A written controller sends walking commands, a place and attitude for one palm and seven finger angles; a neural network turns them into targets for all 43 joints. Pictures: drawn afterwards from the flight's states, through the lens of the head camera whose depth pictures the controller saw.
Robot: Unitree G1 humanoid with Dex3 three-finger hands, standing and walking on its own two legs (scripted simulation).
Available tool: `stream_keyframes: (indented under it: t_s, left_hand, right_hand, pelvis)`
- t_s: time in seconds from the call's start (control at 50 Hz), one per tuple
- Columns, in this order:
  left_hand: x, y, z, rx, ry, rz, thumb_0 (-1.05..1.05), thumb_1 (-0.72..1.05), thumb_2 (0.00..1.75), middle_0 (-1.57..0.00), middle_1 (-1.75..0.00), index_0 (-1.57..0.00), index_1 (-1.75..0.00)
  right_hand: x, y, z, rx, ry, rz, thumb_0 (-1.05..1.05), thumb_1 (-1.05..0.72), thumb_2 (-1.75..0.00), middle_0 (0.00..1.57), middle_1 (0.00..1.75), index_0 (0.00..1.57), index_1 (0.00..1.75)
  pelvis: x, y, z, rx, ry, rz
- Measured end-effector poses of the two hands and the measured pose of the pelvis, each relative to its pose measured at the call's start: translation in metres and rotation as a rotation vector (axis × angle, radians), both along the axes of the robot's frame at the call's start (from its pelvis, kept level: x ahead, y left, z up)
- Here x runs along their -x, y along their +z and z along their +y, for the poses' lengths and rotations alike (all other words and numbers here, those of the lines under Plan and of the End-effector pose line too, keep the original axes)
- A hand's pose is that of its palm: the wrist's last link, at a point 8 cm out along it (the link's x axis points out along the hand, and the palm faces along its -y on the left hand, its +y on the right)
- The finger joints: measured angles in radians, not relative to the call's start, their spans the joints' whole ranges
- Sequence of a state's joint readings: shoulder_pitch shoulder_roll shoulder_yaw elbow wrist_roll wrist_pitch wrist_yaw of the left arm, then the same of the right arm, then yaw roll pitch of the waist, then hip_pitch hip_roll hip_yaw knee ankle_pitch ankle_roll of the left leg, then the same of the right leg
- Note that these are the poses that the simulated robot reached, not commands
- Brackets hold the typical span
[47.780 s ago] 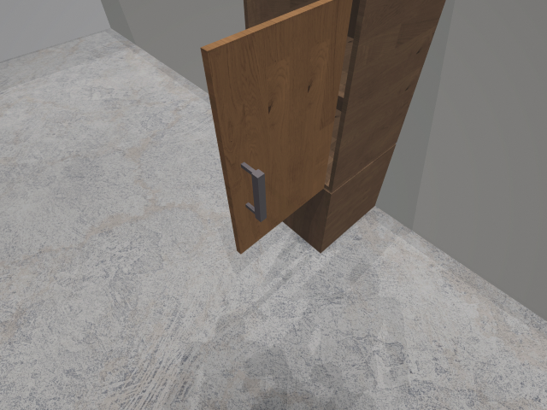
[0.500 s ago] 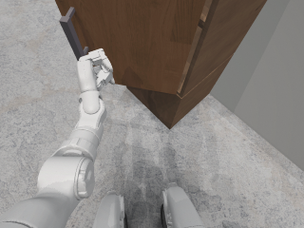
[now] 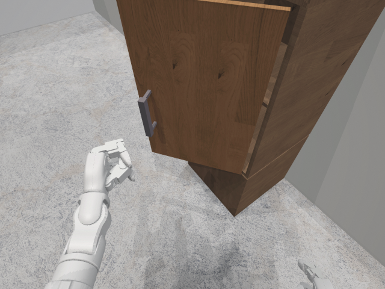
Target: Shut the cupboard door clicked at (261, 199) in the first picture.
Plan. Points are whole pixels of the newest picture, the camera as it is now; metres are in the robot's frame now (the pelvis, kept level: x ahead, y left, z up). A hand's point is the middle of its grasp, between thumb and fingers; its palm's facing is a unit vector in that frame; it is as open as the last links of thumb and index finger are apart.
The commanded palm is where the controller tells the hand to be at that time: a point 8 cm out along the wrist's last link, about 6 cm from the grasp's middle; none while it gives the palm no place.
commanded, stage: draw the hand back to the body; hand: left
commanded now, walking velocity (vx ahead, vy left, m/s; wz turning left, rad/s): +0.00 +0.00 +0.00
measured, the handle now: (149, 114) +0.63 +0.16 -0.05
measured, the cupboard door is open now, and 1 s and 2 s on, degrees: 36 36 36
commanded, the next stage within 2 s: step back with the hand held close in 1.02 s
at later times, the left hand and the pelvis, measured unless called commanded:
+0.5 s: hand (25, 194) +0.24 +0.25 +0.17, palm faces +0.39 -0.85 -0.36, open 5.0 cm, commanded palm +0.18 +0.29 +0.19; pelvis +0.02 +0.00 +0.04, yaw +2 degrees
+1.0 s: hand out of the picture +0.20 +0.26 +0.20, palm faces +0.48 -0.77 -0.41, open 7.4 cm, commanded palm +0.15 +0.30 +0.22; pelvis +0.02 +0.00 +0.04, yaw +1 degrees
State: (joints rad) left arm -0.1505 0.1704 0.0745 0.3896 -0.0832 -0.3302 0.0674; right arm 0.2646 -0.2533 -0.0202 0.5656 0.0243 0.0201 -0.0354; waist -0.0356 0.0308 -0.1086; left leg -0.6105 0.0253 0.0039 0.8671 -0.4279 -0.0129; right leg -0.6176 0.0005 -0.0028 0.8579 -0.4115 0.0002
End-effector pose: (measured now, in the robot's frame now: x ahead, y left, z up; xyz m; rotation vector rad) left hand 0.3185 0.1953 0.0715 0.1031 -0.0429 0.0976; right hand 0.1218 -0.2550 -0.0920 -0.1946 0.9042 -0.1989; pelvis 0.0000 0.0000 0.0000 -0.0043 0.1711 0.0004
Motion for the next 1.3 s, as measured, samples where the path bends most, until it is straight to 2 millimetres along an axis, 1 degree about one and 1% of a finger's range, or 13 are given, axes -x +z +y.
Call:
stream_keyframes:
  t_s: [0.08,0.16,0.22,0.3,0.38,0.46,0.6,0.7,0.76,0.92,1.02,1.2,1.3]
  left_hand:
    - [0.025,0.016,0.014,-0.110,0.010,0.085,0.01,0.90,0.90,-1.17,-1.37,-1.17,-1.36]
    - [0.046,0.035,0.034,-0.153,0.075,0.116,0.01,0.90,0.90,-1.08,-1.27,-1.08,-1.26]
    - [0.060,0.050,0.048,-0.164,0.133,0.111,0.01,0.90,0.90,-1.01,-1.18,-1.00,-1.18]
    - [0.079,0.069,0.062,-0.182,0.196,0.088,0.01,0.90,0.90,-0.90,-1.07,-0.90,-1.06]
    - [0.098,0.088,0.073,-0.209,0.244,0.056,0.01,0.90,0.90,-0.79,-0.95,-0.79,-0.95]
    - [0.115,0.105,0.085,-0.250,0.292,0.026,0.01,0.90,0.90,-0.68,-0.83,-0.68,-0.83]
    - [0.145,0.138,0.105,-0.351,0.385,-0.033,0.01,0.90,0.90,-0.49,-0.62,-0.49,-0.62]
    - [0.164,0.160,0.115,-0.425,0.440,-0.086,0.01,0.90,0.90,-0.36,-0.48,-0.36,-0.47]
    - [0.169,0.161,0.116,-0.425,0.459,-0.093,0.01,0.90,0.90,-0.30,-0.41,-0.30,-0.41]
    - [0.163,0.142,0.106,-0.362,0.427,-0.060,0.01,0.90,0.90,-0.22,-0.33,-0.22,-0.32]
    - [0.160,0.147,0.101,-0.374,0.398,-0.093,0.01,0.89,0.90,-0.21,-0.31,-0.21,-0.31]
    - [0.160,0.152,0.107,-0.399,0.401,-0.104,0.01,0.89,0.90,-0.21,-0.31,-0.21,-0.30]
    - [0.159,0.147,0.116,-0.436,0.374,-0.089,0.01,0.89,0.90,-0.21,-0.31,-0.21,-0.30]
  right_hand:
    - [-0.034,0.023,0.013,-0.015,0.006,-0.090,0.01,-0.90,-0.90,0.20,0.30,0.19,0.30]
    - [-0.063,0.042,0.030,-0.029,0.052,-0.164,0.01,-0.90,-0.90,0.20,0.30,0.19,0.30]
    - [-0.078,0.052,0.043,-0.041,0.096,-0.205,0.01,-0.90,-0.90,0.20,0.30,0.20,0.30]
    - [-0.091,0.060,0.057,-0.058,0.148,-0.239,0.01,-0.90,-0.90,0.20,0.30,0.20,0.30]
    - [-0.096,0.062,0.065,-0.071,0.184,-0.252,0.01,-0.90,-0.90,0.20,0.30,0.20,0.30]
    - [-0.095,0.059,0.066,-0.078,0.199,-0.245,0.01,-0.90,-0.90,0.20,0.30,0.20,0.30]
    - [-0.086,0.052,0.057,-0.073,0.188,-0.220,0.02,-0.90,-0.90,0.20,0.30,0.20,0.30]
    - [-0.081,0.048,0.048,-0.062,0.171,-0.218,0.02,-0.90,-0.90,0.20,0.30,0.20,0.30]
    - [-0.079,0.047,0.043,-0.054,0.168,-0.216,0.02,-0.90,-0.90,0.20,0.30,0.20,0.30]
    - [-0.073,0.051,0.033,-0.028,0.147,-0.230,0.02,-0.90,-0.90,0.20,0.30,0.20,0.30]
    - [-0.073,0.056,0.033,-0.026,0.136,-0.258,0.02,-0.90,-0.90,0.20,0.30,0.20,0.30]
    - [-0.071,0.054,0.036,-0.038,0.137,-0.249,0.02,-0.90,-0.90,0.20,0.30,0.20,0.30]
    - [-0.065,0.049,0.031,-0.014,0.108,-0.189,0.02,-0.90,-0.90,0.20,0.30,0.20,0.30]
  pelvis:
    - [-0.006,0.014,0.001,-0.005,0.004,-0.066]
    - [-0.010,0.025,0.003,-0.005,0.011,-0.120]
    - [-0.013,0.031,0.003,-0.006,0.018,-0.152]
    - [-0.018,0.037,0.004,-0.006,0.024,-0.183]
    - [-0.021,0.041,0.005,-0.007,0.027,-0.204]
    - [-0.023,0.043,0.004,-0.008,0.028,-0.215]
    - [-0.025,0.044,0.002,-0.007,0.027,-0.223]
    - [-0.025,0.043,0.001,-0.007,0.026,-0.227]
    - [-0.023,0.043,0.000,-0.009,0.029,-0.229]
    - [-0.019,0.043,-0.003,-0.010,0.023,-0.233]
    - [-0.019,0.043,-0.004,-0.008,0.017,-0.238]
    - [-0.017,0.043,-0.002,0.002,0.021,-0.221]
    - [-0.013,0.041,0.007,0.012,0.036,-0.174]
